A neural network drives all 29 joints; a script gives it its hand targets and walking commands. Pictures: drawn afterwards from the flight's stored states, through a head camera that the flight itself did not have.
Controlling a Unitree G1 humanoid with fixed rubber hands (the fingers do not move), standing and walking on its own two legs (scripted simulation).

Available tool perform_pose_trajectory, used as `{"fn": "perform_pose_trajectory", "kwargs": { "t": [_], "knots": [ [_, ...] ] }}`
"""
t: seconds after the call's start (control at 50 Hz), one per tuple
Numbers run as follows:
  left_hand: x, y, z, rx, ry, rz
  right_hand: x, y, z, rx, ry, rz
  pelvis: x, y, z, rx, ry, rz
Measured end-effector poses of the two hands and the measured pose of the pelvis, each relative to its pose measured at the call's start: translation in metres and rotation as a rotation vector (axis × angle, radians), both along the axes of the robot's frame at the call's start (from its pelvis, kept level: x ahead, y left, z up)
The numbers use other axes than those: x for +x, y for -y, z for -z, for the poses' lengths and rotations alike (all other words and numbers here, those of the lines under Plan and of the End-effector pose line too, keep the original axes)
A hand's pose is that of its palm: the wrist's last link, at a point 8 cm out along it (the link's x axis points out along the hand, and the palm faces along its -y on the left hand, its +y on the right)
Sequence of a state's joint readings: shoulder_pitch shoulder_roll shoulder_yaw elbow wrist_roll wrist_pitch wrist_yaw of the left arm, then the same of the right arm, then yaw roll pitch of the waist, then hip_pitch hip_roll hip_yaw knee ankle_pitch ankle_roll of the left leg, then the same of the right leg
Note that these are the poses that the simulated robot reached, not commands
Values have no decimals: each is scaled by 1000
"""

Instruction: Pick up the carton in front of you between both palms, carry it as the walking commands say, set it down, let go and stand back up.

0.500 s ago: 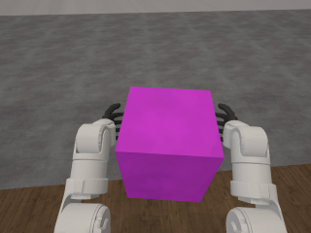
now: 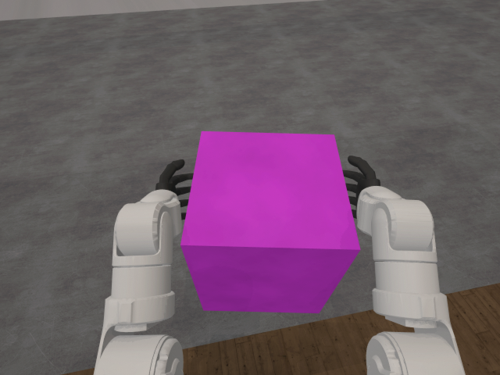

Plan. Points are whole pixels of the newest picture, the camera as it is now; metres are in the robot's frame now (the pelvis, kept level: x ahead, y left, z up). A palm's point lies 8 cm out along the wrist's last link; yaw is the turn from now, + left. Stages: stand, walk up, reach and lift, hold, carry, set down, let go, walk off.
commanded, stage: carry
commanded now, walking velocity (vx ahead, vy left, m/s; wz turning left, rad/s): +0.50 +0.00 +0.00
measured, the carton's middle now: (264, 228) +0.36 -0.02 +0.06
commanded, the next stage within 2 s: none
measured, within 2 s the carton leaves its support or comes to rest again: neither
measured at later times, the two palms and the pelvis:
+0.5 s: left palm (173, 114) +0.64 +0.16 +0.11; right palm (307, 108) +0.65 -0.14 +0.10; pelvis +0.29 +0.00 -0.02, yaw -1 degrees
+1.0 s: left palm (194, 67) +0.94 +0.15 +0.07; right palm (295, 63) +0.93 -0.15 +0.08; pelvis +0.58 +0.01 -0.04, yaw -1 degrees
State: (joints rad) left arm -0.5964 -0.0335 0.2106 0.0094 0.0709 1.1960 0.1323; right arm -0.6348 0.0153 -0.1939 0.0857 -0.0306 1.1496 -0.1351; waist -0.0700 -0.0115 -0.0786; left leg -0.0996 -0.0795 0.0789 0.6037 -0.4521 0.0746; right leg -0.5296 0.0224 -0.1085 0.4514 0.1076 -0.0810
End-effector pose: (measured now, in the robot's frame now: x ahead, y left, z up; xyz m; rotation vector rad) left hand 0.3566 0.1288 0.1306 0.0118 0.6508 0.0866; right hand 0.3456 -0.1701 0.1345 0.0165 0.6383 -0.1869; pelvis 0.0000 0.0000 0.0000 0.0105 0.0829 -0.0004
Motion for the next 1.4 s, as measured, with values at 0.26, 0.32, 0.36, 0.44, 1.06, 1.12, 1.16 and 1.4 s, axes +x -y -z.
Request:
{"fn": "perform_pose_trajectory", "kwargs": {
  "t": [0.26,0.32,0.36,0.44,1.06,1.12,1.16,1.4],
  "knots": [
    [118,-13,41,34,-146,-98,152,-14,46,12,-144,-115,134,23,4,15,0,-4],
    [153,-16,35,29,-114,-105,186,-16,41,24,-113,-106,166,22,2,18,-7,1],
    [178,-18,29,25,-88,-104,209,-18,36,29,-87,-97,190,19,2,17,-9,5],
    [235,-24,21,22,-41,-92,261,-23,29,33,-39,-80,243,10,8,4,-12,14],
    [625,-11,56,-10,-15,-10,628,-10,51,-5,-14,-1,625,-4,45,-24,-11,6],
    [664,-6,59,26,-28,-30,675,-5,62,5,-28,-35,668,5,55,-30,2,-12],
    [680,-7,66,42,-74,-47,698,-6,71,10,-73,-60,688,10,51,-26,3,-17],
    [763,-22,63,-24,-91,-161,793,-21,73,80,-91,-59,817,13,19,30,-11,-21]
  ]
}}
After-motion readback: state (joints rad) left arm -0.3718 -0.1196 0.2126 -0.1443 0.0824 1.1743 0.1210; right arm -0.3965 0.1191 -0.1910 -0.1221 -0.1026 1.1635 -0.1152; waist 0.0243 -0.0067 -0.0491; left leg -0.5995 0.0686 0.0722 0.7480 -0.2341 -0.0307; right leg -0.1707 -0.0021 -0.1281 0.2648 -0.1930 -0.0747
